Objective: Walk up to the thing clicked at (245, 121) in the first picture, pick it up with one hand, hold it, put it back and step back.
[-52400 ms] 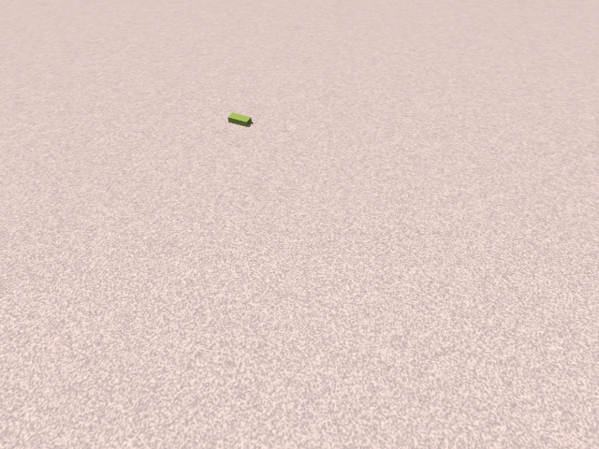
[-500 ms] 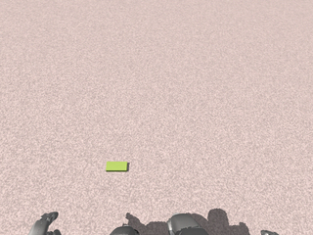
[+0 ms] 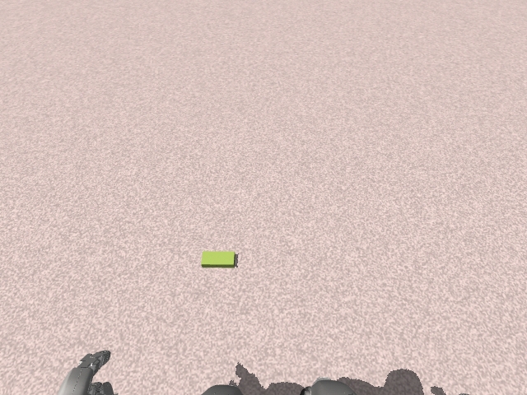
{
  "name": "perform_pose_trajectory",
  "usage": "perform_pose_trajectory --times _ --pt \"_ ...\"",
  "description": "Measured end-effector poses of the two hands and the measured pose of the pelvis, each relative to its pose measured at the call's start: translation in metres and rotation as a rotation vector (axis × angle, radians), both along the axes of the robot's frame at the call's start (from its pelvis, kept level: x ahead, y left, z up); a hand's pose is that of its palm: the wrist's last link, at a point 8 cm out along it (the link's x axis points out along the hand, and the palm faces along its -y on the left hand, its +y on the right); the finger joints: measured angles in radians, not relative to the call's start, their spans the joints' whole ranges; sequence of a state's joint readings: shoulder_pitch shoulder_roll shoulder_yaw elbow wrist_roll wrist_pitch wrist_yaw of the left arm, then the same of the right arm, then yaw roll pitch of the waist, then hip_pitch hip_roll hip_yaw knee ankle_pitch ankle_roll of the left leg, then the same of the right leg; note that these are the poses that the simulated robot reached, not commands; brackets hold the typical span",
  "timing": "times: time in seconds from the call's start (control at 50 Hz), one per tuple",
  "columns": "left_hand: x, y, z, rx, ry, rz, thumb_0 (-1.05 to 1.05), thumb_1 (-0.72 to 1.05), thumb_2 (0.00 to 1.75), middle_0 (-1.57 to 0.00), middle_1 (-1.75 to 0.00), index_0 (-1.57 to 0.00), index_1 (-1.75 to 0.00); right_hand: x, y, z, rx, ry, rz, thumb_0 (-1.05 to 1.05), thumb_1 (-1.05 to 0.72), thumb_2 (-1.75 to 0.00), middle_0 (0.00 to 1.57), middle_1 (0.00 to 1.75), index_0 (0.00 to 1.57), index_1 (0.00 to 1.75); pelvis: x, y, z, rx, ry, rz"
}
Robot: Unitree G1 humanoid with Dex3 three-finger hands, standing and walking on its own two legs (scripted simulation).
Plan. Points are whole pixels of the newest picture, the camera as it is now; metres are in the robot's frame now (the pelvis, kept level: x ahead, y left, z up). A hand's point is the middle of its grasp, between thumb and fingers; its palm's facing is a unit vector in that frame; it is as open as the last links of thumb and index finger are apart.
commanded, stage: step back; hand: left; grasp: from above
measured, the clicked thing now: (218, 259) +0.64 +0.23 -0.74
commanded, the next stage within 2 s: none
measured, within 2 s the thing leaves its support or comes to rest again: neither
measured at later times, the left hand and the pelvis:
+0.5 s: hand out of the picture -0.08 +0.24 -0.15, palm faces -0.07 -0.91 -0.40, open 7.4 cm; pelvis -0.16 -0.03 -0.01, yaw -4 degrees
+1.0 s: hand out of the picture -0.22 +0.23 -0.15, palm faces -0.03 -0.92 -0.38, open 7.4 cm; pelvis -0.33 -0.04 +0.00, yaw -2 degrees
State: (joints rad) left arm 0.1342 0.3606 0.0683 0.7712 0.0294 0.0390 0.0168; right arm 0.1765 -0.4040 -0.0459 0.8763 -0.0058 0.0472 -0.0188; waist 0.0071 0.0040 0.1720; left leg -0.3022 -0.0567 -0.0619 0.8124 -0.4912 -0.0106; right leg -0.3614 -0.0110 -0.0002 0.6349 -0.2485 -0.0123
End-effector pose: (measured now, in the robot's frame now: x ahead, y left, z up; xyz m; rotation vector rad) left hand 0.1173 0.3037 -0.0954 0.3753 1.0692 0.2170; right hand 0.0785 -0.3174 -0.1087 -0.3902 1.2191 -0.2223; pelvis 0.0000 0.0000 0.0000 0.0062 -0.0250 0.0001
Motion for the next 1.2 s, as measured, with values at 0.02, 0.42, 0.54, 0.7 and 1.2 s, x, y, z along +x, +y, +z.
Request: perform_pose_trajectory --times 0.02,0.42,0.54,0.7,1.2 --pt "-0.003 0.003 -0.004 -0.006 -0.01 -0.001 0.01 0.9 0.89 -0.2 -0.3 -0.2 -0.3 -0.006 0.002 0.0 -0.007 -0.001 0.008 0.0 -0.9 -0.9 0.2 0.3 0.21 0.3 -0.006 0.002 -0.003 -0.004 -0.002 0.009" --pt "-0.156 -0.008 -0.02 0.001 0.124 -0.017 0.01 0.9 0.89 -0.2 -0.3 -0.2 -0.3 -0.103 -0.017 0.013 -0.009 -0.164 0.006 0.0 -0.9 -0.9 0.2 0.3 0.21 0.3 -0.136 -0.019 -0.008 -0.015 -0.007 -0.087" --pt "-0.213 -0.028 -0.004 0.007 0.135 -0.003 0.01 0.9 0.89 -0.2 -0.3 -0.2 -0.3 -0.156 -0.034 0.002 0.015 -0.116 -0.045 0.0 -0.9 -0.9 0.2 0.3 0.21 0.3 -0.175 -0.029 -0.001 0.01 -0.015 -0.074" --pt "-0.237 -0.022 0.003 0.033 0.035 0.002 0.01 0.9 0.89 -0.2 -0.3 -0.21 -0.3 -0.236 -0.028 -0.006 0.012 0.003 -0.013 0.01 -0.9 -0.9 0.2 0.3 0.21 0.3 -0.226 -0.028 -0.002 0.01 -0.004 -0.007" --pt "-0.462 -0.053 -0.002 0.022 0.148 0.026 0.01 0.9 0.89 -0.2 -0.3 -0.21 -0.3 -0.379 -0.056 0.001 0.032 -0.115 -0.013 0.0 -0.9 -0.9 0.2 0.3 0.21 0.3 -0.409 -0.058 0.0 0.015 -0.015 -0.057"
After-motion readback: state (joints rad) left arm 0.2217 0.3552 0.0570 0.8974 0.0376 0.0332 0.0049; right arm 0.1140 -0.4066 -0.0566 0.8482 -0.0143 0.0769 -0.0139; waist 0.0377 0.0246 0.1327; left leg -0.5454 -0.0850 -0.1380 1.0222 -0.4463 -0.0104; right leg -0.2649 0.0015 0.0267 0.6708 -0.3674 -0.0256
